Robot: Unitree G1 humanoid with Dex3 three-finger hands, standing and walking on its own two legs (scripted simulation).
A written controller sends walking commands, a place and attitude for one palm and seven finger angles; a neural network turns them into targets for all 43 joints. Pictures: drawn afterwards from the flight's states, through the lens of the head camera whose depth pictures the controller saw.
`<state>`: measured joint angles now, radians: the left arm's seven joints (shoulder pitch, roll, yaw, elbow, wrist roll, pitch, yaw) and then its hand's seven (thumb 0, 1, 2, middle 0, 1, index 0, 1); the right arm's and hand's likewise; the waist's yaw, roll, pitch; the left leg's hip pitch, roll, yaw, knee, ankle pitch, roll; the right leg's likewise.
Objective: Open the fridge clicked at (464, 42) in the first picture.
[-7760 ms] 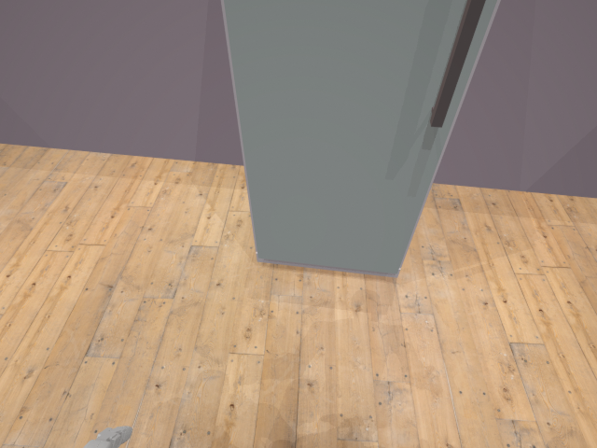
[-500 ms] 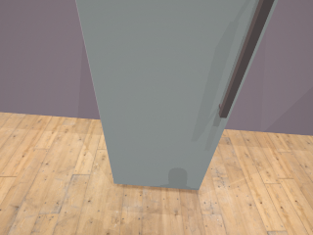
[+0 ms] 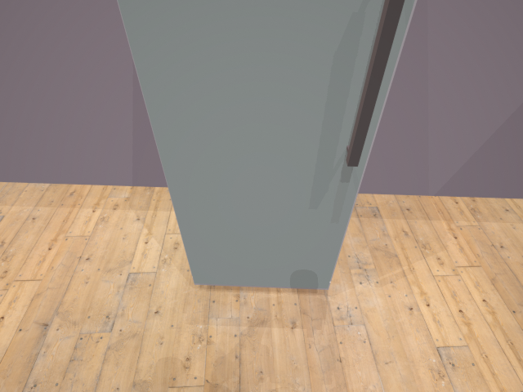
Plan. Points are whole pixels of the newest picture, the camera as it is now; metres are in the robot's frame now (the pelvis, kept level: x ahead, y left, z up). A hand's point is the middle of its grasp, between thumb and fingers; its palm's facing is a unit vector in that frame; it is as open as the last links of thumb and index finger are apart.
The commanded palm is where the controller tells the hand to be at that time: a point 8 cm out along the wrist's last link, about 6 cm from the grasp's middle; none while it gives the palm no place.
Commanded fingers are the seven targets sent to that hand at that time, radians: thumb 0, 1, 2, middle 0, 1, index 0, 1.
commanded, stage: come to a stop and stand still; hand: right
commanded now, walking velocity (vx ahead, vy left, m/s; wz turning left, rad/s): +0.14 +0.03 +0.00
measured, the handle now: (373, 65) +0.65 -0.18 +0.23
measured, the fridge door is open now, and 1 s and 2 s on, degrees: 0 0 0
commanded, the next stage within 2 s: look again from close up in 0.28 s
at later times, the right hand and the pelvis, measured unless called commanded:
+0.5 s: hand out of the picture +0.09 -0.16 -0.17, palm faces -0.05 +0.97 -0.23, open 7.3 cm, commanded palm none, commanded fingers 0.00 -0.90 -0.90 0.20 0.30 0.20 0.30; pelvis +0.01 +0.01 -0.01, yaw +3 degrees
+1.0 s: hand out of the picture +0.06 -0.14 -0.17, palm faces +0.00 +0.98 -0.22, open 7.3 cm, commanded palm none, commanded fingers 0.00 -0.90 -0.90 0.20 0.30 0.20 0.30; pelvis +0.05 +0.03 +0.00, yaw +1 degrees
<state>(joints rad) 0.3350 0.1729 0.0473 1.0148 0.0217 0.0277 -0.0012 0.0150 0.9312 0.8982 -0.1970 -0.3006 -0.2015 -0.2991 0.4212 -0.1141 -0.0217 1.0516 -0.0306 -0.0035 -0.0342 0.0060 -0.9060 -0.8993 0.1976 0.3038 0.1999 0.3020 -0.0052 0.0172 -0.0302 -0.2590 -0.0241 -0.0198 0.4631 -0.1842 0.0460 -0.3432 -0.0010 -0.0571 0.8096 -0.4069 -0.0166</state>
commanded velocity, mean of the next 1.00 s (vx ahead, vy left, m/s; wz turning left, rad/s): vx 0.02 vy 0.02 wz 0.00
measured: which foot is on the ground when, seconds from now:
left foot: down 0.00-0.08, up 0.10-0.42, down 0.44-1.00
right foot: up 0.00-0.04, down 0.06-1.00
